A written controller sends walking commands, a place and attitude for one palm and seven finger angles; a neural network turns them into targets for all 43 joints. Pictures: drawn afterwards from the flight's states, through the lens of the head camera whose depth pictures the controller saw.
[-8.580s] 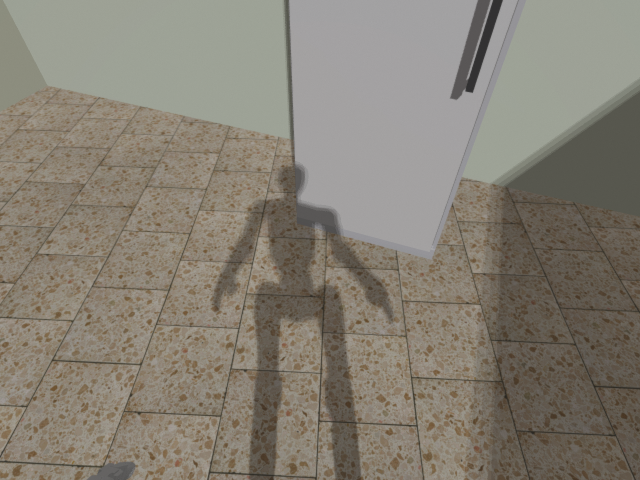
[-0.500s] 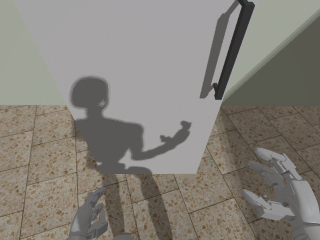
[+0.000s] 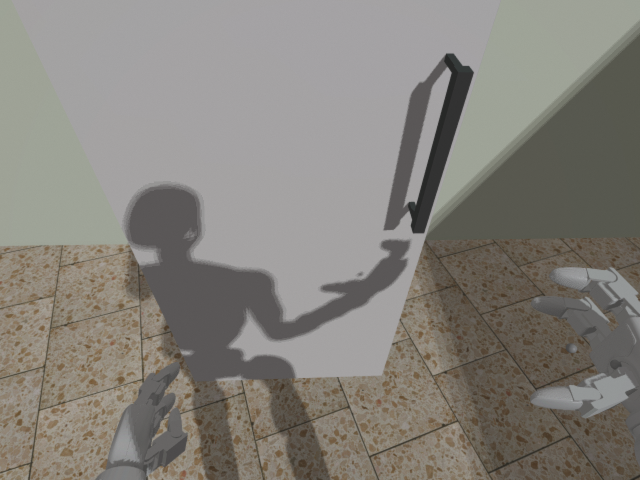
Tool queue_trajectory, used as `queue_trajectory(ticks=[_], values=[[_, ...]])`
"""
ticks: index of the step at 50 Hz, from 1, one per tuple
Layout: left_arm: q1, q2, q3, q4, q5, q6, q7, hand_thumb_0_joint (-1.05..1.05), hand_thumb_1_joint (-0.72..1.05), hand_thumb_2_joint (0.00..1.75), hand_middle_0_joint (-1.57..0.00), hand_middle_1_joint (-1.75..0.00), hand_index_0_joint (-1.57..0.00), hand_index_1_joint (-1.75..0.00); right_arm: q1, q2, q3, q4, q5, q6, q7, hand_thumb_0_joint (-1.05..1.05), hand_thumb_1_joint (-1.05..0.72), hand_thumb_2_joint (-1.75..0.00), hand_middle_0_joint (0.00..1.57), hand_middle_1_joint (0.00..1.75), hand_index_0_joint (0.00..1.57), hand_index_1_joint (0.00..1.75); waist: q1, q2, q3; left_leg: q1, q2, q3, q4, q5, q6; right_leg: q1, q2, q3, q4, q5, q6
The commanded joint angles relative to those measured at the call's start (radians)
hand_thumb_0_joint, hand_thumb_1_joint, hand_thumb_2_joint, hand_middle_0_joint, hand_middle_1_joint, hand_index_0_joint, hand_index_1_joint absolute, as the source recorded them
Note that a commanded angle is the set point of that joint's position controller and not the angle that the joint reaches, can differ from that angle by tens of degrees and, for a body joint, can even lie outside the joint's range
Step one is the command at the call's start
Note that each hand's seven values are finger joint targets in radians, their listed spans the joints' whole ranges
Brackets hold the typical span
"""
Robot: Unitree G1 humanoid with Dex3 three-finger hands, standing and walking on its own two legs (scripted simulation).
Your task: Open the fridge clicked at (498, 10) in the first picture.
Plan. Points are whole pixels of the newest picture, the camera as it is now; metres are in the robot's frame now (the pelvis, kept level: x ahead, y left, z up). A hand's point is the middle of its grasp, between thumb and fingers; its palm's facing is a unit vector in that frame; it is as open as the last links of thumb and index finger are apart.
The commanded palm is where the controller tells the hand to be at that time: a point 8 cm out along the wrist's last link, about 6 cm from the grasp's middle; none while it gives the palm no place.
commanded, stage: raise the hand to about handle height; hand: right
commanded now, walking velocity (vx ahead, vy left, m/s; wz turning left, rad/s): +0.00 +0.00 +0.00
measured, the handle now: (432, 154) +0.53 -0.15 +0.16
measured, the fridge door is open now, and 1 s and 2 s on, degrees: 0 0 0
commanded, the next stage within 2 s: move the hooked fingers beside the handle in 0.88 s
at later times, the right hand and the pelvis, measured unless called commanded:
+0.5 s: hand (614, 279) +0.28 -0.28 +0.19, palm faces +0.02 +1.00 -0.08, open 14.0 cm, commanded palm +0.24 -0.31 +0.19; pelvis +0.00 +0.00 +0.01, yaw +0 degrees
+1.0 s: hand (607, 287) +0.27 -0.27 +0.18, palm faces +0.03 +1.00 -0.07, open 14.0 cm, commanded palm +0.24 -0.31 +0.19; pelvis +0.00 +0.01 +0.02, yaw +0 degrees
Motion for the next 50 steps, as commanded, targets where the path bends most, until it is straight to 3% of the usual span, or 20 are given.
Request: queue_trajectory(ticks=[1, 6, 8, 11, 14, 17, 19, 22, 26, 30, 31, 34, 36, 40, 43, 46, 50], values=[[-0.075, 0.120, 0.038, -0.148, -0.009, -0.052, 0.009, 0.00, 0.90, 0.90, -0.20, -0.30, -0.20, -0.30, -0.253, -0.239, -0.129, -0.179, 0.033, -0.020, 0.027, 0.00, 0.50, -0.30, 0.30, 1.20, 0.30, 1.20, 0.000, -0.059, -0.106, 0.146, -0.044, -0.016, -0.121, 0.235, 0.030, 0.032, 0.034, -0.008, -0.161, 0.296, -0.028], [-0.084, 0.115, 0.027, -0.140, -0.011, -0.045, 0.017, 0.00, 0.90, 0.90, -0.20, -0.30, -0.20, -0.30, -0.354, -0.279, -0.148, -0.141, 0.027, 0.012, 0.041, 0.00, 0.50, -0.30, 0.30, 1.20, 0.30, 1.20, 0.003, -0.043, -0.092, 0.163, -0.045, -0.014, -0.157, 0.217, 0.029, 0.065, 0.032, -0.004, -0.198, 0.284, -0.029], [-0.087, 0.116, 0.026, -0.139, -0.011, -0.043, 0.018, 0.00, 0.90, 0.90, -0.20, -0.30, -0.20, -0.30, -0.388, -0.300, -0.167, -0.126, 0.023, 0.023, 0.048, 0.00, 0.50, -0.30, 0.30, 1.20, 0.30, 1.20, 0.001, -0.046, -0.118, 0.175, -0.042, -0.014, -0.163, 0.229, 0.028, 0.083, 0.034, -0.004, -0.209, 0.291, -0.029], [-0.093, 0.115, 0.020, -0.133, -0.014, -0.035, 0.020, 0.00, 0.90, 0.90, -0.20, -0.30, -0.20, -0.30, -0.434, -0.326, -0.180, -0.082, 0.026, 0.042, 0.059, 0.00, 0.50, -0.30, 0.30, 1.20, 0.30, 1.20, 0.000, -0.042, -0.091, 0.186, -0.039, -0.022, -0.190, 0.204, 0.029, 0.084, 0.033, -0.006, -0.224, 0.274, -0.029], [-0.100, 0.114, 0.017, -0.135, -0.018, -0.033, 0.021, 0.00, 0.90, 0.90, -0.20, -0.30, -0.20, -0.30, -0.505, -0.347, -0.185, -0.087, 0.019, 0.055, 0.066, 0.00, 0.50, -0.30, 0.30, 1.20, 0.30, 1.20, 0.000, -0.079, -0.122, 0.195, -0.039, -0.016, -0.194, 0.213, 0.030, 0.114, 0.036, -0.004, -0.242, 0.283, -0.028], [-0.099, 0.119, 0.015, -0.132, -0.020, -0.027, 0.020, 0.00, 0.90, 0.90, -0.20, -0.30, -0.20, -0.30, -0.532, -0.369, -0.198, -0.033, 0.018, 0.074, 0.076, 0.00, 0.50, -0.30, 0.30, 1.20, 0.30, 1.20, 0.001, -0.021, -0.111, 0.207, -0.039, -0.020, -0.213, 0.197, 0.028, 0.108, 0.035, -0.002, -0.257, 0.272, -0.031], [-0.101, 0.122, 0.017, -0.132, -0.023, -0.023, 0.021, 0.00, 0.90, 0.90, -0.20, -0.30, -0.20, -0.30, -0.568, -0.391, -0.211, -0.017, 0.017, 0.088, 0.082, 0.00, 0.50, -0.30, 0.30, 1.20, 0.30, 1.20, -0.001, -0.051, -0.109, 0.201, -0.038, -0.021, -0.220, 0.197, 0.029, 0.121, 0.037, -0.004, -0.263, 0.270, -0.030], [-0.099, 0.124, 0.020, -0.139, -0.025, -0.017, 0.011, 0.00, 0.90, 0.90, -0.20, -0.30, -0.20, -0.30, -0.507, -0.346, -0.178, 0.029, 0.018, 0.111, 0.097, 0.00, 0.50, -0.30, 0.30, 1.20, 0.30, 1.20, -0.005, -0.035, -0.097, 0.209, -0.034, -0.021, -0.215, 0.223, 0.031, 0.114, 0.038, -0.010, -0.264, 0.290, -0.030], [-0.104, 0.129, 0.026, -0.151, -0.022, -0.010, 0.002, 0.00, 0.90, 0.90, -0.20, -0.30, -0.20, -0.30, -0.488, -0.367, -0.203, 0.016, 0.024, 0.118, 0.093, 0.00, 0.50, -0.30, 0.30, 1.20, 0.30, 1.20, -0.014, 0.013, -0.098, 0.218, -0.033, -0.027, -0.219, 0.207, 0.031, 0.099, 0.037, -0.010, -0.261, 0.284, -0.029], [-0.106, 0.119, 0.029, -0.158, -0.021, -0.015, 0.006, 0.00, 0.90, 0.90, -0.20, -0.30, -0.20, -0.30, -0.537, -0.384, -0.224, -0.093, 0.016, 0.086, 0.069, 0.00, 0.50, -0.30, 0.30, 1.20, 0.30, 1.20, -0.011, -0.073, -0.152, 0.220, -0.038, -0.019, -0.211, 0.231, 0.030, 0.149, 0.041, -0.020, -0.265, 0.306, -0.029], [-0.102, 0.119, 0.028, -0.155, -0.017, -0.015, 0.005, 0.00, 0.90, 0.90, -0.20, -0.30, -0.20, -0.30, -0.533, -0.402, -0.239, -0.102, 0.017, 0.080, 0.060, 0.00, 0.50, -0.30, 0.30, 1.20, 0.30, 1.20, -0.015, -0.056, -0.148, 0.234, -0.037, -0.026, -0.218, 0.237, 0.030, 0.143, 0.038, -0.024, -0.261, 0.311, -0.030], [-0.099, 0.118, 0.028, -0.147, -0.020, -0.018, 0.012, 0.00, 0.90, 0.90, -0.20, -0.30, -0.20, -0.30, -0.537, -0.374, -0.217, -0.094, 0.006, 0.077, 0.050, 0.00, 0.50, -0.30, 0.30, 1.20, 0.30, 1.20, -0.006, -0.085, -0.130, 0.214, -0.040, -0.015, -0.217, 0.236, 0.031, 0.154, 0.039, -0.020, -0.275, 0.305, -0.028], [-0.092, 0.119, 0.027, -0.140, -0.019, -0.015, 0.015, 0.00, 0.90, 0.90, -0.20, -0.30, -0.20, -0.30, -0.523, -0.371, -0.211, -0.059, 0.005, 0.088, 0.051, 0.00, 0.50, -0.30, 0.30, 1.20, 0.30, 1.20, -0.006, -0.056, -0.098, 0.210, -0.042, -0.019, -0.231, 0.220, 0.030, 0.143, 0.035, -0.022, -0.278, 0.289, -0.029], [-0.100, 0.122, 0.026, -0.145, -0.023, -0.013, 0.018, 0.00, 0.90, 0.90, -0.20, -0.30, -0.20, -0.30, -0.546, -0.357, -0.187, -0.063, -0.002, 0.102, 0.060, 0.00, 0.50, -0.30, 0.30, 1.20, 0.30, 1.20, 0.000, -0.072, -0.115, 0.211, -0.040, -0.014, -0.225, 0.221, 0.028, 0.153, 0.039, -0.017, -0.284, 0.287, -0.028], [-0.101, 0.121, 0.024, -0.142, -0.022, -0.009, 0.016, 0.00, 0.90, 0.90, -0.20, -0.30, -0.20, -0.30, -0.538, -0.350, -0.184, -0.045, 0.006, 0.104, 0.069, 0.00, 0.50, -0.30, 0.30, 1.20, 0.30, 1.20, 0.002, -0.033, -0.108, 0.216, -0.041, -0.016, -0.228, 0.232, 0.027, 0.146, 0.037, -0.017, -0.281, 0.291, -0.030], [-0.102, 0.121, 0.025, -0.145, -0.021, -0.007, 0.015, 0.00, 0.90, 0.90, -0.20, -0.30, -0.20, -0.30, -0.538, -0.366, -0.191, -0.059, 0.006, 0.102, 0.069, 0.00, 0.50, -0.30, 0.30, 1.20, 0.30, 1.20, -0.003, -0.049, -0.110, 0.218, -0.042, -0.021, -0.232, 0.229, 0.028, 0.152, 0.037, -0.021, -0.277, 0.292, -0.029], [-0.105, 0.118, 0.022, -0.143, -0.025, -0.006, 0.016, 0.00, 0.90, 0.90, -0.20, -0.30, -0.20, -0.30, -0.554, -0.338, -0.168, -0.049, 0.004, 0.102, 0.067, 0.00, 0.50, -0.30, 0.30, 1.20, 0.30, 1.20, 0.004, -0.063, -0.101, 0.198, -0.042, -0.015, -0.232, 0.219, 0.028, 0.155, 0.040, -0.020, -0.284, 0.280, -0.028]])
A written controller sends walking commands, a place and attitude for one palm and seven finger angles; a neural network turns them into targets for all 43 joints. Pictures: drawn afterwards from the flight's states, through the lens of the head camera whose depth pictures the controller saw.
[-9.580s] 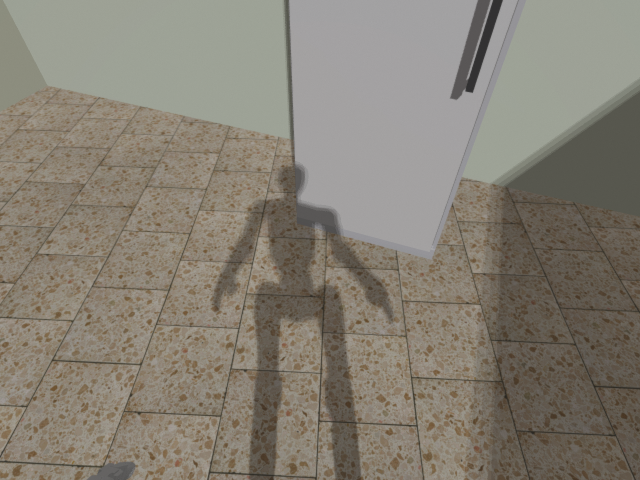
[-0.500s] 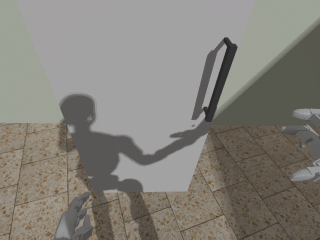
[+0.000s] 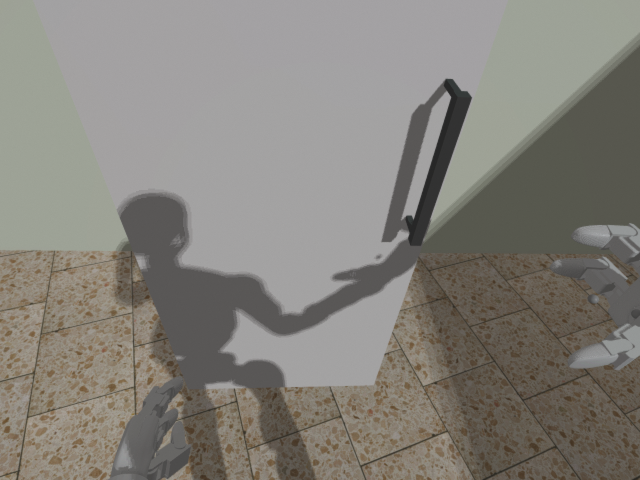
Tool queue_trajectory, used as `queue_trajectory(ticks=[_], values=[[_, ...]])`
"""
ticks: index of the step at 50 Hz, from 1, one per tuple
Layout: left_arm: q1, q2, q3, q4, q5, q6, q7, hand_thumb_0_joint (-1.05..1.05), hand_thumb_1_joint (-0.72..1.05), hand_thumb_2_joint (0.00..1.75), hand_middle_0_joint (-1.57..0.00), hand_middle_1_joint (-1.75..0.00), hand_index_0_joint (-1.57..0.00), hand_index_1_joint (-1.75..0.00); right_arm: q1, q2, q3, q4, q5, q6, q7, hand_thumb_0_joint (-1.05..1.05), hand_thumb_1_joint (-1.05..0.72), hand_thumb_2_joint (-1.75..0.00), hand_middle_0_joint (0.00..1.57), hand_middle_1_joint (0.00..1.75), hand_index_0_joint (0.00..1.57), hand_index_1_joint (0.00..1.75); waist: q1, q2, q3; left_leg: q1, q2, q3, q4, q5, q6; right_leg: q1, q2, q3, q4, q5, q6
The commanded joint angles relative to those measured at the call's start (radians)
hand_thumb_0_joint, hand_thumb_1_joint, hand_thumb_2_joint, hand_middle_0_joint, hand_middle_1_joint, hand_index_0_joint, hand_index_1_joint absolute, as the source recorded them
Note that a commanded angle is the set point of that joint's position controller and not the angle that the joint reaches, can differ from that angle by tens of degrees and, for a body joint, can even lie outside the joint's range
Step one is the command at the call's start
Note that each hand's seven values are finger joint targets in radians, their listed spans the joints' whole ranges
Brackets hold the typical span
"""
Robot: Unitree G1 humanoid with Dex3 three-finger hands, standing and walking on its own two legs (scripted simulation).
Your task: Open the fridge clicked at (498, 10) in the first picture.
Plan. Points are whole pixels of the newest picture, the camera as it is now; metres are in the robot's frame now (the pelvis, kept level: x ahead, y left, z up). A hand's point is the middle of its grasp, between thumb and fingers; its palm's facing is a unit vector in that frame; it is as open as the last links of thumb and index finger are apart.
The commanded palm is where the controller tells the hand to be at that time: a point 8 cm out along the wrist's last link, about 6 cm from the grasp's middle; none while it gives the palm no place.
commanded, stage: move the hooked fingers beside the handle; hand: right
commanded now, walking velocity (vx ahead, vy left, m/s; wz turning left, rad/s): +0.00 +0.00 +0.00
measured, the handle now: (431, 171) +0.53 -0.16 +0.14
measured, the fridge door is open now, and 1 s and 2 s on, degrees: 0 0 0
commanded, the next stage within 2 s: none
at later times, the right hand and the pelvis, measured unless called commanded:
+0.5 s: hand (556, 265) +0.32 -0.26 +0.16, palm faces +0.01 +1.00 -0.03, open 14.0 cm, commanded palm +0.30 -0.31 +0.16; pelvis +0.00 +0.00 +0.00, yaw +1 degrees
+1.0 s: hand (516, 224) +0.39 -0.24 +0.16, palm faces -0.02 +1.00 -0.01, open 14.0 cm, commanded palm +0.38 -0.29 +0.16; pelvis +0.00 +0.00 +0.00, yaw +1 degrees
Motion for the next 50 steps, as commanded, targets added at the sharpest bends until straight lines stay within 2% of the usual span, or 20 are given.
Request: queue_trajectory(ticks=[1, 2, 4, 9, 11, 15, 16, 19, 21, 25, 27, 30, 31, 35, 36, 39, 45, 46, 48, 50], values=[[-0.106, 0.119, 0.051, -0.159, -0.006, -0.060, 0.008, 0.00, 0.90, 0.90, -0.20, -0.30, -0.20, -0.30, -0.328, -0.246, -0.058, -0.195, 0.028, -0.066, -0.005, 0.00, 0.50, -0.30, 0.30, 1.20, 0.30, 1.20, 0.024, -0.013, -0.121, 0.052, -0.037, -0.016, -0.084, 0.133, 0.019, -0.008, 0.036, -0.008, -0.095, 0.178, -0.037], [-0.101, 0.126, 0.055, -0.154, -0.007, -0.058, 0.011, 0.00, 0.90, 0.90, -0.20, -0.30, -0.20, -0.30, -0.361, -0.272, -0.078, -0.185, 0.023, -0.068, -0.011, 0.00, 0.50, -0.30, 0.30, 1.20, 0.30, 1.20, 0.027, -0.004, -0.130, 0.053, -0.038, -0.011, -0.082, 0.127, 0.016, -0.010, 0.035, -0.004, -0.099, 0.175, -0.036], [-0.099, 0.123, 0.055, -0.150, -0.008, -0.057, 0.017, 0.00, 0.90, 0.90, -0.20, -0.30, -0.20, -0.30, -0.399, -0.258, -0.054, -0.159, 0.014, -0.071, -0.015, 0.00, 0.50, -0.30, 0.30, 1.20, 0.30, 1.20, 0.036, -0.023, -0.124, 0.035, -0.036, -0.013, -0.085, 0.110, 0.016, -0.004, 0.037, -0.006, -0.098, 0.160, -0.037], [-0.094, 0.125, 0.056, -0.145, -0.005, -0.053, 0.021, 0.00, 0.90, 0.90, -0.20, -0.30, -0.20, -0.30, -0.442, -0.290, -0.074, -0.113, 0.001, -0.087, -0.029, 0.00, 0.50, -0.30, 0.30, 1.20, 0.30, 1.20, 0.028, -0.031, -0.159, 0.057, -0.031, -0.016, -0.079, 0.118, 0.020, -0.007, 0.039, -0.005, -0.098, 0.168, -0.035], [-0.092, 0.129, 0.056, -0.144, -0.004, -0.045, 0.018, 0.00, 0.90, 0.90, -0.20, -0.30, -0.20, -0.30, -0.438, -0.301, -0.077, -0.070, -0.003, -0.087, -0.029, 0.00, 0.50, -0.30, 0.30, 1.20, 0.30, 1.20, 0.024, 0.010, -0.153, 0.070, -0.030, -0.019, -0.081, 0.118, 0.020, -0.029, 0.035, -0.008, -0.097, 0.173, -0.036], [-0.090, 0.130, 0.059, -0.149, -0.007, -0.042, 0.016, 0.00, 0.90, 0.90, -0.20, -0.30, -0.20, -0.30, -0.489, -0.299, -0.069, -0.044, -0.007, -0.096, -0.026, 0.00, 0.50, -0.30, 0.30, 1.20, 0.30, 1.20, 0.029, -0.034, -0.173, 0.063, -0.027, -0.019, -0.068, 0.144, 0.022, -0.023, 0.039, -0.010, -0.093, 0.184, -0.035], [-0.087, 0.131, 0.060, -0.152, -0.004, -0.040, 0.012, 0.00, 0.90, 0.90, -0.20, -0.30, -0.20, -0.30, -0.478, -0.301, -0.072, -0.042, -0.002, -0.101, -0.026, 0.00, 0.50, -0.30, 0.30, 1.20, 0.30, 1.20, 0.022, -0.004, -0.186, 0.084, -0.026, -0.023, -0.066, 0.158, 0.023, -0.029, 0.036, -0.012, -0.088, 0.198, -0.036], [-0.082, 0.132, 0.062, -0.153, -0.007, -0.037, 0.012, 0.00, 0.90, 0.90, -0.20, -0.30, -0.20, -0.30, -0.505, -0.285, -0.054, -0.026, -0.006, -0.105, -0.023, 0.00, 0.50, -0.30, 0.30, 1.20, 0.30, 1.20, 0.031, -0.024, -0.188, 0.066, -0.028, -0.020, -0.059, 0.176, 0.022, -0.024, 0.037, -0.016, -0.088, 0.204, -0.036], [-0.073, 0.135, 0.064, -0.149, -0.006, -0.034, 0.012, 0.00, 0.90, 0.90, -0.20, -0.30, -0.20, -0.30, -0.515, -0.272, -0.037, -0.004, -0.006, -0.106, -0.026, 0.00, 0.50, -0.30, 0.30, 1.20, 0.30, 1.20, 0.034, 0.008, -0.178, 0.060, -0.028, -0.022, -0.063, 0.165, 0.022, -0.032, 0.033, -0.017, -0.087, 0.197, -0.037], [-0.060, 0.143, 0.067, -0.141, -0.009, -0.025, 0.018, 0.00, 0.90, 0.90, -0.20, -0.30, -0.20, -0.30, -0.604, -0.294, -0.033, 0.044, -0.025, -0.107, -0.039, 0.00, 0.50, -0.30, 0.30, 1.20, 0.30, 1.20, 0.048, -0.015, -0.181, 0.030, -0.027, -0.023, -0.065, 0.120, 0.022, -0.038, 0.035, -0.014, -0.091, 0.160, -0.036], [-0.057, 0.145, 0.068, -0.139, -0.007, -0.021, 0.017, 0.00, 0.90, 0.90, -0.20, -0.30, -0.20, -0.30, -0.612, -0.306, -0.045, 0.080, -0.024, -0.112, -0.045, 0.00, 0.50, -0.30, 0.30, 1.20, 0.30, 1.20, 0.045, 0.018, -0.187, 0.042, -0.025, -0.034, -0.069, 0.118, 0.020, -0.051, 0.032, -0.017, -0.085, 0.157, -0.040], [-0.048, 0.144, 0.067, -0.132, -0.007, -0.016, 0.021, 0.00, 0.90, 0.90, -0.20, -0.30, -0.20, -0.30, -0.704, -0.303, -0.020, 0.104, -0.038, -0.132, -0.048, 0.00, 0.50, -0.30, 0.30, 1.20, 0.30, 1.20, 0.057, -0.032, -0.207, 0.029, -0.025, -0.032, -0.063, 0.117, 0.023, -0.040, 0.035, -0.016, -0.084, 0.156, -0.037], [-0.042, 0.149, 0.069, -0.129, -0.005, -0.014, 0.020, 0.00, 0.90, 0.90, -0.20, -0.30, -0.20, -0.30, -0.719, -0.332, -0.039, 0.104, -0.039, -0.145, -0.053, 0.00, 0.50, -0.30, 0.30, 1.20, 0.30, 1.20, 0.054, -0.009, -0.222, 0.050, -0.025, -0.034, -0.062, 0.128, 0.024, -0.044, 0.032, -0.016, -0.081, 0.170, -0.038], [-0.026, 0.149, 0.067, -0.122, -0.005, -0.009, 0.019, 0.00, 0.90, 0.90, -0.20, -0.30, -0.20, -0.30, -0.751, -0.302, -0.007, 0.178, -0.048, -0.153, -0.050, 0.00, 0.50, -0.30, 0.30, 1.20, 0.30, 1.20, 0.061, -0.029, -0.226, 0.029, -0.026, -0.028, -0.050, 0.154, 0.028, -0.044, 0.034, -0.013, -0.081, 0.179, -0.035], [-0.021, 0.152, 0.068, -0.120, -0.005, -0.004, 0.017, 0.00, 0.90, 0.90, -0.20, -0.30, -0.20, -0.30, -0.743, -0.298, 0.001, 0.207, -0.046, -0.151, -0.050, 0.00, 0.50, -0.30, 0.30, 1.20, 0.30, 1.20, 0.061, 0.022, -0.217, 0.034, -0.026, -0.031, -0.054, 0.148, 0.026, -0.061, 0.030, -0.017, -0.077, 0.174, -0.039], [-0.006, 0.160, 0.070, -0.111, -0.007, 0.010, 0.015, 0.00, 0.90, 0.90, -0.20, -0.30, -0.20, -0.30, -0.802, -0.323, -0.004, 0.288, -0.063, -0.143, -0.052, 0.00, 0.50, -0.30, 0.30, 1.20, 0.30, 1.20, 0.071, 0.011, -0.208, 0.009, -0.023, -0.034, -0.049, 0.129, 0.025, -0.092, 0.032, -0.017, -0.075, 0.150, -0.037], [0.022, 0.157, 0.077, -0.112, -0.001, 0.025, 0.006, 0.00, 0.90, 0.90, -0.20, -0.30, -0.20, -0.30, -0.882, -0.320, 0.008, 0.296, -0.073, -0.194, -0.061, 0.00, 0.50, -0.30, 0.30, 1.20, 0.30, 1.20, 0.074, -0.025, -0.292, 0.028, -0.028, -0.035, -0.023, 0.211, 0.030, -0.058, 0.033, -0.018, -0.053, 0.219, -0.037], [0.029, 0.160, 0.076, -0.110, 0.000, 0.029, 0.004, 0.00, 0.90, 0.90, -0.20, -0.30, -0.20, -0.30, -0.881, -0.320, 0.013, 0.306, -0.071, -0.200, -0.062, 0.00, 0.50, -0.30, 0.30, 1.20, 0.30, 1.20, 0.074, 0.005, -0.295, 0.036, -0.031, -0.034, -0.022, 0.214, 0.031, -0.068, 0.030, -0.019, -0.050, 0.225, -0.039], [0.034, 0.160, 0.078, -0.104, 0.000, 0.035, 0.003, 0.00, 0.90, 0.90, -0.20, -0.30, -0.20, -0.30, -0.910, -0.312, 0.022, 0.339, -0.078, -0.200, -0.063, 0.00, 0.50, -0.30, 0.30, 1.20, 0.30, 1.20, 0.082, -0.020, -0.282, 0.016, -0.030, -0.035, -0.019, 0.212, 0.030, -0.075, 0.031, -0.019, -0.052, 0.213, -0.038], [0.051, 0.169, 0.080, -0.094, -0.001, 0.045, 0.003, 0.00, 0.90, 0.90, -0.20, -0.30, -0.20, -0.30, -0.929, -0.342, 0.004, 0.395, -0.086, -0.197, -0.066, 0.00, 0.50, -0.30, 0.30, 1.20, 0.30, 1.20, 0.087, 0.007, -0.264, 0.001, -0.029, -0.032, -0.019, 0.198, 0.029, -0.100, 0.030, -0.017, -0.052, 0.198, -0.037]])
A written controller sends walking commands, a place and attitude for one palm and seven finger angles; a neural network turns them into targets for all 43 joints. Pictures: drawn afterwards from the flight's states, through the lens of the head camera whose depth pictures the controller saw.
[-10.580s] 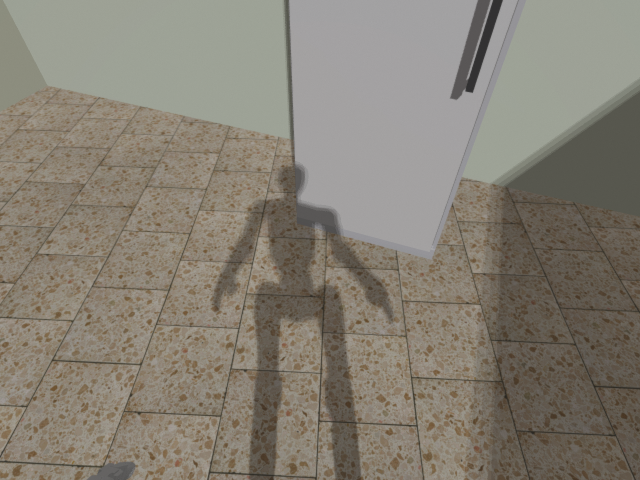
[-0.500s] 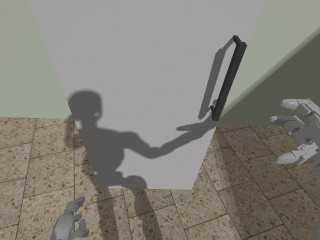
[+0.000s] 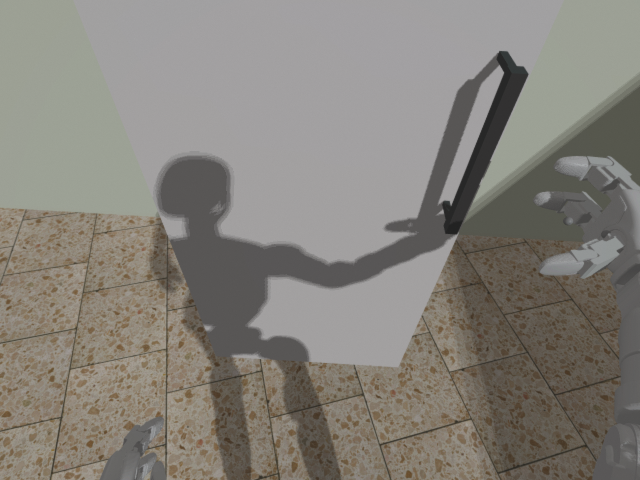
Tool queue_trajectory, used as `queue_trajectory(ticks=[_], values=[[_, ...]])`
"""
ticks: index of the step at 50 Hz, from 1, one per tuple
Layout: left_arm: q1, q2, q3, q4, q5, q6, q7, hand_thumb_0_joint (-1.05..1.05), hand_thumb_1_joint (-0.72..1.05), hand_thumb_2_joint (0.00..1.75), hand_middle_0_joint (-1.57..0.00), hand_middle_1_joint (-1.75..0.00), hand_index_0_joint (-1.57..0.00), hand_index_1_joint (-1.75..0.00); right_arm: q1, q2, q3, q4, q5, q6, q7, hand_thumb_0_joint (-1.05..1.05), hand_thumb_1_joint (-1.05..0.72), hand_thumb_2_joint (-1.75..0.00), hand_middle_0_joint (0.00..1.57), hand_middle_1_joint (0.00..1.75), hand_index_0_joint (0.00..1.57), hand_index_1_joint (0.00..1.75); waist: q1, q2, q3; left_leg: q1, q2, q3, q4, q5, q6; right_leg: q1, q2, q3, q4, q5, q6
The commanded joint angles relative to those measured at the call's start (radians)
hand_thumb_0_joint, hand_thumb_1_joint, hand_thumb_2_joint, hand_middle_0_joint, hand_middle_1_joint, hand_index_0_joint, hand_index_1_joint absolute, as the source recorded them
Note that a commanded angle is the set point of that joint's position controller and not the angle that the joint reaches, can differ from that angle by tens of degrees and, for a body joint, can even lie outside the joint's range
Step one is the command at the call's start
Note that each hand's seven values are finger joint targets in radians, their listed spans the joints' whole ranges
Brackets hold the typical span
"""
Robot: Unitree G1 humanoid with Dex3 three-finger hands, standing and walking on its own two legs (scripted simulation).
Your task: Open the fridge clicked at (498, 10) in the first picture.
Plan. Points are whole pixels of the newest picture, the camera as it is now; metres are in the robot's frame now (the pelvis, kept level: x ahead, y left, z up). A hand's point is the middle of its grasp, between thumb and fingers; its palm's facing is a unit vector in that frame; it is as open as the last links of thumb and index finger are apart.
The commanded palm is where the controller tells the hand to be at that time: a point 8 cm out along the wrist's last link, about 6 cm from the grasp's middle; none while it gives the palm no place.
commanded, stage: move the hooked fingers beside the handle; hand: right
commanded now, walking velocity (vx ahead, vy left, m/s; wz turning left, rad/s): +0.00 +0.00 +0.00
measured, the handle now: (474, 155) +0.53 -0.17 +0.15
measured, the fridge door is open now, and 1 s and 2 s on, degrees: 0 0 0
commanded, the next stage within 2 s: feel for the door with the fingertips in 1.38 s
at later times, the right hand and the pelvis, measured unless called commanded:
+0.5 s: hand (539, 189) +0.45 -0.24 +0.15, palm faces -0.02 +1.00 +0.00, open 14.0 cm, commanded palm +0.44 -0.29 +0.15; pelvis +0.00 -0.01 -0.01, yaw +0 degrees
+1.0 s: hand (537, 185) +0.47 -0.24 +0.15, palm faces -0.02 +1.00 +0.01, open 14.0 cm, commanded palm +0.45 -0.29 +0.15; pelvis +0.02 -0.01 -0.01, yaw +2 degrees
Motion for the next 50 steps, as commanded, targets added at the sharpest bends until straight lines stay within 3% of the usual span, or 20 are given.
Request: queue_trajectory(ticks=[1, 4, 7, 8, 11, 13, 14, 17, 20, 21, 24, 26, 29, 32, 35, 40, 43, 46, 47, 50], values=[[-0.010, 0.149, 0.061, -0.126, -0.004, -0.034, 0.003, 0.00, 0.90, 0.90, -0.20, -0.30, -0.20, -0.30, -0.449, -0.306, -0.070, -0.138, 0.015, -0.073, -0.004, 0.00, 0.50, -0.30, 0.30, 1.20, 0.30, 1.20, 0.009, -0.009, -0.260, 0.144, -0.029, -0.012, -0.051, 0.190, 0.031, 0.015, 0.029, -0.002, -0.080, 0.205, -0.034], [0.002, 0.147, 0.063, -0.127, -0.002, -0.025, 0.000, 0.00, 0.90, 0.90, -0.20, -0.30, -0.20, -0.30, -0.480, -0.322, -0.081, -0.132, 0.005, -0.091, -0.005, 0.00, 0.50, -0.30, 0.30, 1.20, 0.30, 1.20, 0.009, -0.042, -0.300, 0.154, -0.029, -0.017, -0.037, 0.236, 0.033, 0.026, 0.031, -0.002, -0.071, 0.237, -0.035], [0.021, 0.151, 0.068, -0.122, 0.001, -0.016, -0.002, 0.00, 0.90, 0.90, -0.20, -0.30, -0.20, -0.30, -0.515, -0.335, -0.090, -0.138, 0.009, -0.117, -0.003, 0.00, 0.50, -0.30, 0.30, 1.20, 0.30, 1.20, 0.013, -0.029, -0.339, 0.169, -0.033, -0.016, -0.025, 0.281, 0.034, 0.037, 0.027, 0.000, -0.061, 0.279, -0.035], [0.020, 0.147, 0.067, -0.122, 0.001, -0.015, -0.004, 0.00, 0.90, 0.90, -0.20, -0.30, -0.20, -0.30, -0.524, -0.312, -0.070, -0.137, 0.007, -0.119, 0.000, 0.00, 0.50, -0.30, 0.30, 1.20, 0.30, 1.20, 0.014, -0.074, -0.341, 0.159, -0.033, -0.016, -0.023, 0.289, 0.036, 0.049, 0.030, -0.003, -0.059, 0.286, -0.032], [0.036, 0.150, 0.068, -0.111, 0.000, -0.005, -0.005, 0.00, 0.90, 0.90, -0.20, -0.30, -0.20, -0.30, -0.547, -0.278, -0.033, -0.071, 0.009, -0.116, 0.001, 0.00, 0.50, -0.30, 0.30, 1.20, 0.30, 1.20, 0.035, -0.012, -0.284, 0.125, -0.035, -0.009, -0.033, 0.246, 0.033, 0.014, 0.025, -0.002, -0.061, 0.247, -0.036], [0.044, 0.156, 0.071, -0.108, 0.000, 0.003, -0.005, 0.00, 0.90, 0.90, -0.20, -0.30, -0.20, -0.30, -0.569, -0.314, -0.057, -0.059, -0.003, -0.115, -0.003, 0.00, 0.50, -0.30, 0.30, 1.20, 0.30, 1.20, 0.031, -0.047, -0.304, 0.111, -0.034, -0.010, -0.026, 0.241, 0.034, 0.018, 0.027, 0.001, -0.058, 0.246, -0.033], [0.046, 0.154, 0.069, -0.107, 0.000, 0.005, -0.005, 0.00, 0.90, 0.90, -0.20, -0.30, -0.20, -0.30, -0.603, -0.289, -0.027, -0.054, -0.009, -0.115, -0.004, 0.00, 0.50, -0.30, 0.30, 1.20, 0.30, 1.20, 0.042, -0.060, -0.299, 0.093, -0.034, -0.010, -0.027, 0.232, 0.034, 0.022, 0.026, 0.003, -0.057, 0.240, -0.032], [0.067, 0.157, 0.071, -0.097, 0.005, 0.012, -0.007, 0.00, 0.90, 0.90, -0.20, -0.30, -0.20, -0.30, -0.641, -0.307, -0.041, -0.008, -0.014, -0.130, -0.017, 0.00, 0.50, -0.30, 0.30, 1.20, 0.30, 1.20, 0.048, -0.026, -0.316, 0.092, -0.038, -0.009, -0.021, 0.230, 0.033, 0.014, 0.024, 0.009, -0.046, 0.244, -0.034], [0.085, 0.159, 0.070, -0.081, 0.008, 0.022, -0.008, 0.00, 0.90, 0.90, -0.20, -0.30, -0.20, -0.30, -0.707, -0.334, -0.046, 0.045, -0.033, -0.150, -0.025, 0.00, 0.50, -0.30, 0.30, 1.20, 0.30, 1.20, 0.059, -0.050, -0.321, 0.078, -0.035, -0.011, -0.014, 0.228, 0.032, -0.001, 0.025, 0.010, -0.039, 0.238, -0.032], [0.093, 0.160, 0.072, -0.081, 0.010, 0.026, -0.008, 0.00, 0.90, 0.90, -0.20, -0.30, -0.20, -0.30, -0.710, -0.326, -0.036, 0.053, -0.031, -0.159, -0.028, 0.00, 0.50, -0.30, 0.30, 1.20, 0.30, 1.20, 0.062, -0.025, -0.329, 0.088, -0.036, -0.012, -0.009, 0.238, 0.031, -0.006, 0.023, 0.006, -0.031, 0.249, -0.036], [0.108, 0.159, 0.071, -0.066, 0.012, 0.031, -0.010, 0.00, 0.90, 0.90, -0.20, -0.30, -0.20, -0.30, -0.778, -0.306, -0.007, 0.097, -0.048, -0.175, -0.030, 0.00, 0.50, -0.30, 0.30, 1.20, 0.30, 1.20, 0.082, -0.061, -0.332, 0.045, -0.037, -0.011, -0.003, 0.232, 0.031, 0.001, 0.022, 0.014, -0.023, 0.244, -0.031], [0.129, 0.164, 0.073, -0.063, 0.017, 0.037, -0.012, 0.00, 0.90, 0.90, -0.20, -0.30, -0.20, -0.30, -0.763, -0.330, -0.035, 0.139, -0.046, -0.184, -0.036, 0.00, 0.50, -0.30, 0.30, 1.20, 0.30, 1.20, 0.073, -0.029, -0.350, 0.062, -0.038, -0.008, 0.005, 0.246, 0.032, -0.011, 0.020, 0.013, -0.016, 0.266, -0.033], [0.143, 0.166, 0.070, -0.050, 0.016, 0.047, -0.016, 0.00, 0.90, 0.90, -0.20, -0.30, -0.20, -0.30, -0.825, -0.326, -0.012, 0.199, -0.067, -0.181, -0.039, 0.00, 0.50, -0.30, 0.30, 1.20, 0.30, 1.20, 0.098, -0.049, -0.330, 0.019, -0.037, -0.012, 0.006, 0.225, 0.027, -0.037, 0.019, 0.016, -0.011, 0.232, -0.031], [0.163, 0.179, 0.074, -0.061, 0.022, 0.060, -0.020, 0.00, 0.90, 0.90, -0.20, -0.30, -0.20, -0.30, -0.778, -0.432, -0.100, 0.234, -0.078, -0.193, -0.048, 0.00, 0.50, -0.30, 0.30, 1.20, 0.30, 1.20, 0.073, -0.003, -0.384, 0.076, -0.037, -0.021, 0.024, 0.253, 0.024, -0.083, 0.020, 0.008, -0.001, 0.241, -0.035], [0.164, 0.168, 0.079, -0.078, 0.022, 0.072, -0.028, 0.00, 0.90, 0.90, -0.20, -0.30, -0.20, -0.30, -0.762, -0.406, -0.075, 0.177, -0.086, -0.216, -0.036, 0.00, 0.50, -0.30, 0.30, 1.20, 0.30, 1.20, 0.061, -0.074, -0.436, 0.088, -0.041, -0.020, 0.041, 0.319, 0.028, -0.047, 0.022, 0.000, 0.011, 0.313, -0.031], [0.163, 0.172, 0.088, -0.099, 0.018, 0.092, -0.034, 0.00, 0.90, 0.90, -0.20, -0.30, -0.20, -0.30, -0.667, -0.445, -0.135, 0.100, -0.048, -0.213, -0.007, 0.00, 0.50, -0.30, 0.30, 1.20, 0.30, 1.20, 0.037, -0.055, -0.466, 0.139, -0.047, -0.020, 0.045, 0.391, 0.028, -0.038, 0.017, -0.009, 0.014, 0.375, -0.034], [0.155, 0.165, 0.091, -0.102, 0.014, 0.096, -0.037, 0.00, 0.90, 0.90, -0.20, -0.30, -0.20, -0.30, -0.639, -0.383, -0.094, 0.046, -0.037, -0.191, -0.005, 0.00, 0.50, -0.30, 0.30, 1.20, 0.30, 1.20, 0.046, -0.100, -0.425, 0.090, -0.052, -0.012, 0.033, 0.363, 0.030, -0.005, 0.013, -0.007, 0.009, 0.383, -0.033], [0.151, 0.162, 0.094, -0.105, 0.013, 0.094, -0.036, 0.00, 0.90, 0.90, -0.20, -0.30, -0.20, -0.30, -0.643, -0.326, -0.057, -0.015, -0.018, -0.175, -0.007, 0.00, 0.50, -0.30, 0.30, 1.20, 0.30, 1.20, 0.058, -0.090, -0.413, 0.081, -0.055, -0.006, 0.024, 0.354, 0.032, 0.021, 0.009, -0.006, 0.006, 0.395, -0.034], [0.152, 0.164, 0.096, -0.097, 0.014, 0.092, -0.035, 0.00, 0.90, 0.90, -0.20, -0.30, -0.20, -0.30, -0.653, -0.362, -0.091, -0.031, -0.019, -0.172, -0.014, 0.00, 0.50, -0.30, 0.30, 1.20, 0.30, 1.20, 0.054, -0.081, -0.425, 0.085, -0.055, -0.006, 0.023, 0.359, 0.031, 0.028, 0.008, 0.001, 0.007, 0.399, -0.033], [0.137, 0.158, 0.089, -0.097, 0.011, 0.090, -0.033, 0.00, 0.90, 0.90, -0.20, -0.30, -0.20, -0.30, -0.640, -0.304, -0.043, -0.003, -0.020, -0.150, -0.019, 0.00, 0.50, -0.30, 0.30, 1.20, 0.30, 1.20, 0.063, -0.074, -0.369, 0.068, -0.052, -0.003, 0.015, 0.321, 0.031, 0.001, 0.013, -0.001, -0.005, 0.335, -0.032]])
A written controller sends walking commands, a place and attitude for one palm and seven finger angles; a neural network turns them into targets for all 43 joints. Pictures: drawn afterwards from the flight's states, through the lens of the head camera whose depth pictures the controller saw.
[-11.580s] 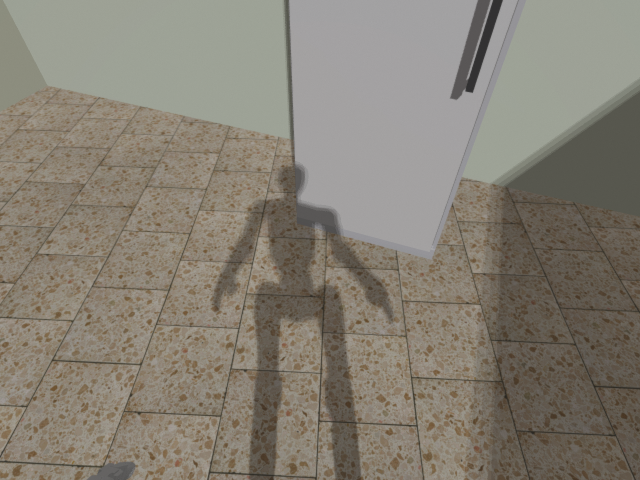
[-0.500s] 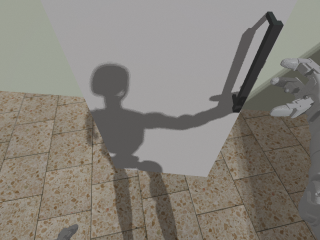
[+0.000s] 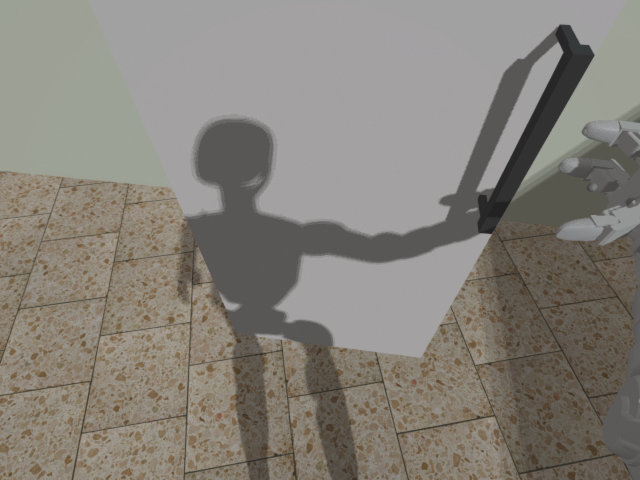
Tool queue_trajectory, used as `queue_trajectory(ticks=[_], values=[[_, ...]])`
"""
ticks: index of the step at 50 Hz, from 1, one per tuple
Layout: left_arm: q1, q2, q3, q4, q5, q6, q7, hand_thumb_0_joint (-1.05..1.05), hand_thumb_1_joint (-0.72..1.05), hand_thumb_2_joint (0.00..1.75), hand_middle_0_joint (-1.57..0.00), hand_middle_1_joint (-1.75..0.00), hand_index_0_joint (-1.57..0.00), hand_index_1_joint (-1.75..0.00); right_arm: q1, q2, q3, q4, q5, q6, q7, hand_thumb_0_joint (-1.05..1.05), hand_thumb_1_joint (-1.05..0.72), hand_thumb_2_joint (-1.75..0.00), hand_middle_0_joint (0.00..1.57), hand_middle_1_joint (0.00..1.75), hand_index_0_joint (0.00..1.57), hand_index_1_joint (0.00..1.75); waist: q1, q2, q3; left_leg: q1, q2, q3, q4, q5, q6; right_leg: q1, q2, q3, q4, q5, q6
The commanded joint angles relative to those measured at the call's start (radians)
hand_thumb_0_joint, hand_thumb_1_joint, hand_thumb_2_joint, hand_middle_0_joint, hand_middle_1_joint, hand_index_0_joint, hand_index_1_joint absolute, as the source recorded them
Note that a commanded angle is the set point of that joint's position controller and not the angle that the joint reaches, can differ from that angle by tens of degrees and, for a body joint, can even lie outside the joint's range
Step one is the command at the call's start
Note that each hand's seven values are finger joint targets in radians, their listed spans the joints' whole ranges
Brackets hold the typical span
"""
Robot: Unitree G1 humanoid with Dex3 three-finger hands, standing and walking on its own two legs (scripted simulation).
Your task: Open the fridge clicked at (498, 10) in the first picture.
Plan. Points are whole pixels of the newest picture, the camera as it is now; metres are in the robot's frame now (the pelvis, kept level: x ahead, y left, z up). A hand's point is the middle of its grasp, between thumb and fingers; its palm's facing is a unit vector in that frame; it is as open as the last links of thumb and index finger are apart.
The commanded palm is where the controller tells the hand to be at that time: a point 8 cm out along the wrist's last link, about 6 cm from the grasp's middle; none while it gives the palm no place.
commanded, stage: move the hooked fingers beside the handle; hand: right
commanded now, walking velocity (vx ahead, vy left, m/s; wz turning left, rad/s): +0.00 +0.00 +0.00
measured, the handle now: (518, 147) +0.50 -0.18 +0.15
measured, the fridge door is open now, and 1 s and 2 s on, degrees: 0 0 0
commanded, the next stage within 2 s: feel for the door with the fingertips in 0.38 s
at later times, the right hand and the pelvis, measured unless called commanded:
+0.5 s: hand (583, 188) +0.44 -0.23 +0.16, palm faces +0.01 +1.00 -0.01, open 14.0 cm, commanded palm +0.42 -0.28 +0.16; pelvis -0.02 +0.00 +0.00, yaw -2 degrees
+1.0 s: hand (549, 179) +0.45 -0.20 +0.16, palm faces +0.02 +1.00 +0.00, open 14.0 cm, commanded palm +0.43 -0.25 +0.16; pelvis -0.02 +0.01 +0.00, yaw +0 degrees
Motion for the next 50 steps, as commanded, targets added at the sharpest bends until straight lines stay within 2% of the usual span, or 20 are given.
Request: queue_trajectory(ticks=[1, 2, 6, 7, 11, 12, 14, 16, 18, 20, 22, 26, 27, 36, 39, 41, 43, 46, 49, 50], values=[[0.025, 0.156, 0.056, -0.107, -0.005, -0.047, 0.013, 0.00, 0.90, 0.90, -0.20, -0.30, -0.20, -0.30, -0.495, -0.230, 0.007, -0.243, 0.027, -0.050, -0.010, 0.00, 0.50, -0.30, 0.30, 1.20, 0.30, 1.20, 0.011, -0.076, -0.317, 0.198, -0.037, 0.020, -0.026, 0.345, 0.045, 0.148, 0.027, 0.018, -0.075, 0.395, -0.024], [0.023, 0.156, 0.056, -0.108, -0.003, -0.050, 0.012, 0.00, 0.90, 0.90, -0.20, -0.30, -0.20, -0.30, -0.491, -0.260, -0.022, -0.243, 0.022, -0.050, -0.018, 0.00, 0.50, -0.30, 0.30, 1.20, 0.30, 1.20, 0.000, -0.081, -0.337, 0.204, -0.038, 0.017, -0.023, 0.344, 0.045, 0.151, 0.028, 0.024, -0.076, 0.392, -0.022], [0.003, 0.151, 0.050, -0.119, -0.004, -0.052, 0.012, 0.00, 0.90, 0.90, -0.20, -0.30, -0.20, -0.30, -0.474, -0.230, -0.001, -0.252, 0.028, -0.062, -0.023, 0.00, 0.50, -0.30, 0.30, 1.20, 0.30, 1.20, -0.003, -0.062, -0.338, 0.230, -0.033, 0.015, -0.020, 0.365, 0.047, 0.151, 0.030, 0.017, -0.072, 0.406, -0.023], [-0.004, 0.152, 0.049, -0.119, -0.006, -0.052, 0.014, 0.00, 0.90, 0.90, -0.20, -0.30, -0.20, -0.30, -0.472, -0.254, -0.021, -0.237, 0.022, -0.062, -0.025, 0.00, 0.50, -0.30, 0.30, 1.20, 0.30, 1.20, -0.008, -0.061, -0.337, 0.226, -0.032, 0.012, -0.018, 0.363, 0.046, 0.147, 0.031, 0.021, -0.071, 0.397, -0.022], [-0.016, 0.148, 0.041, -0.123, -0.008, -0.051, 0.017, 0.00, 0.90, 0.90, -0.20, -0.30, -0.20, -0.30, -0.496, -0.199, 0.033, -0.187, 0.023, -0.059, -0.022, 0.00, 0.50, -0.30, 0.30, 1.20, 0.30, 1.20, 0.007, -0.036, -0.291, 0.204, -0.028, 0.017, -0.024, 0.326, 0.046, 0.129, 0.031, 0.023, -0.077, 0.354, -0.023], [-0.019, 0.152, 0.042, -0.121, -0.007, -0.053, 0.017, 0.00, 0.90, 0.90, -0.20, -0.30, -0.20, -0.30, -0.509, -0.235, 0.003, -0.180, 0.016, -0.060, -0.026, 0.00, 0.50, -0.30, 0.30, 1.20, 0.30, 1.20, 0.001, -0.045, -0.295, 0.199, -0.027, 0.014, -0.021, 0.315, 0.045, 0.126, 0.031, 0.026, -0.077, 0.340, -0.021], [-0.028, 0.145, 0.039, -0.123, -0.008, -0.055, 0.018, 0.00, 0.90, 0.90, -0.20, -0.30, -0.20, -0.30, -0.542, -0.188, 0.050, -0.186, 0.010, -0.063, -0.027, 0.00, 0.50, -0.30, 0.30, 1.20, 0.30, 1.20, 0.012, -0.061, -0.296, 0.177, -0.026, 0.015, -0.022, 0.295, 0.046, 0.139, 0.033, 0.030, -0.076, 0.328, -0.020], [-0.021, 0.147, 0.036, -0.115, -0.005, -0.056, 0.020, 0.00, 0.90, 0.90, -0.20, -0.30, -0.20, -0.30, -0.572, -0.183, 0.057, -0.161, 0.014, -0.067, -0.033, 0.00, 0.50, -0.30, 0.30, 1.20, 0.30, 1.20, 0.021, -0.060, -0.286, 0.173, -0.024, 0.016, -0.024, 0.279, 0.047, 0.130, 0.033, 0.031, -0.072, 0.312, -0.021], [-0.015, 0.154, 0.035, -0.108, -0.004, -0.058, 0.022, 0.00, 0.90, 0.90, -0.20, -0.30, -0.20, -0.30, -0.591, -0.237, 0.017, -0.126, 0.005, -0.071, -0.038, 0.00, 0.50, -0.30, 0.30, 1.20, 0.30, 1.20, 0.019, -0.024, -0.297, 0.178, -0.023, 0.012, -0.021, 0.268, 0.044, 0.107, 0.034, 0.037, -0.072, 0.287, -0.021], [-0.019, 0.150, 0.033, -0.108, -0.005, -0.060, 0.023, 0.00, 0.90, 0.90, -0.20, -0.30, -0.20, -0.30, -0.617, -0.203, 0.055, -0.117, -0.003, -0.079, -0.037, 0.00, 0.50, -0.30, 0.30, 1.20, 0.30, 1.20, 0.029, -0.047, -0.289, 0.157, -0.021, 0.011, -0.022, 0.251, 0.043, 0.105, 0.036, 0.036, -0.073, 0.272, -0.021], [-0.009, 0.150, 0.035, -0.104, -0.001, -0.064, 0.021, 0.00, 0.90, 0.90, -0.20, -0.30, -0.20, -0.30, -0.625, -0.226, 0.033, -0.128, -0.006, -0.097, -0.041, 0.00, 0.50, -0.30, 0.30, 1.20, 0.30, 1.20, 0.018, -0.081, -0.340, 0.171, -0.024, 0.008, -0.013, 0.268, 0.046, 0.129, 0.036, 0.040, -0.064, 0.301, -0.019], [0.006, 0.151, 0.038, -0.097, 0.001, -0.066, 0.019, 0.00, 0.90, 0.90, -0.20, -0.30, -0.20, -0.30, -0.615, -0.201, 0.041, -0.105, 0.008, -0.104, -0.042, 0.00, 0.50, -0.30, 0.30, 1.20, 0.30, 1.20, 0.021, -0.033, -0.343, 0.188, -0.026, 0.015, -0.011, 0.264, 0.045, 0.109, 0.034, 0.040, -0.066, 0.293, -0.022], [0.004, 0.152, 0.039, -0.098, 0.001, -0.067, 0.016, 0.00, 0.90, 0.90, -0.20, -0.30, -0.20, -0.30, -0.591, -0.209, 0.027, -0.103, 0.005, -0.101, -0.044, 0.00, 0.50, -0.30, 0.30, 1.20, 0.30, 1.20, 0.009, -0.061, -0.356, 0.185, -0.027, 0.012, -0.009, 0.267, 0.045, 0.112, 0.034, 0.036, -0.067, 0.294, -0.019], [0.025, 0.147, 0.050, -0.105, 0.006, -0.065, 0.003, 0.00, 0.90, 0.90, -0.20, -0.30, -0.20, -0.30, -0.546, -0.186, 0.021, -0.172, -0.004, -0.094, -0.099, 0.00, 0.50, -0.30, 0.30, 1.20, 0.30, 1.20, -0.001, -0.025, -0.358, 0.225, -0.032, 0.015, -0.013, 0.275, 0.044, 0.089, 0.032, 0.023, -0.076, 0.298, -0.025], [0.022, 0.148, 0.049, -0.102, 0.003, -0.061, 0.004, 0.00, 0.90, 0.90, -0.20, -0.30, -0.20, -0.30, -0.540, -0.228, -0.011, -0.157, -0.016, -0.089, -0.113, 0.00, 0.50, -0.30, 0.30, 1.20, 0.30, 1.20, -0.004, -0.011, -0.336, 0.238, -0.031, 0.003, -0.022, 0.264, 0.038, 0.055, 0.034, 0.015, -0.084, 0.260, -0.028], [0.018, 0.142, 0.051, -0.105, 0.002, -0.065, 0.005, 0.00, 0.90, 0.90, -0.20, -0.30, -0.20, -0.30, -0.570, -0.189, 0.027, -0.197, -0.016, -0.098, -0.120, 0.00, 0.50, -0.30, 0.30, 1.20, 0.30, 1.20, 0.007, -0.041, -0.332, 0.232, -0.029, 0.004, -0.025, 0.255, 0.040, 0.072, 0.034, 0.011, -0.083, 0.258, -0.029], [0.017, 0.144, 0.050, -0.102, 0.003, -0.067, 0.006, 0.00, 0.90, 0.90, -0.20, -0.30, -0.20, -0.30, -0.552, -0.231, -0.014, -0.202, -0.022, -0.103, -0.128, 0.00, 0.50, -0.30, 0.30, 1.20, 0.30, 1.20, -0.005, -0.057, -0.353, 0.234, -0.032, 0.001, -0.023, 0.273, 0.042, 0.090, 0.033, 0.013, -0.083, 0.277, -0.027], [0.027, 0.147, 0.048, -0.092, 0.001, -0.066, 0.010, 0.00, 0.90, 0.90, -0.20, -0.30, -0.20, -0.30, -0.574, -0.224, 0.001, -0.148, -0.018, -0.099, -0.126, 0.00, 0.50, -0.30, 0.30, 1.20, 0.30, 1.20, 0.014, 0.001, -0.309, 0.240, -0.030, 0.001, -0.031, 0.260, 0.037, 0.053, 0.032, 0.010, -0.084, 0.251, -0.031], [0.020, 0.143, 0.046, -0.091, 0.002, -0.067, 0.010, 0.00, 0.90, 0.90, -0.20, -0.30, -0.20, -0.30, -0.607, -0.203, 0.029, -0.139, -0.032, -0.101, -0.118, 0.00, 0.50, -0.30, 0.30, 1.20, 0.30, 1.20, 0.021, -0.060, -0.323, 0.217, -0.028, -0.005, -0.028, 0.275, 0.037, 0.074, 0.037, 0.008, -0.080, 0.259, -0.028], [0.029, 0.145, 0.047, -0.085, 0.003, -0.067, 0.010, 0.00, 0.90, 0.90, -0.20, -0.30, -0.20, -0.30, -0.606, -0.208, 0.021, -0.112, -0.033, -0.101, -0.115, 0.00, 0.50, -0.30, 0.30, 1.20, 0.30, 1.20, 0.023, -0.033, -0.321, 0.216, -0.028, -0.002, -0.027, 0.277, 0.037, 0.070, 0.036, 0.012, -0.078, 0.261, -0.028]])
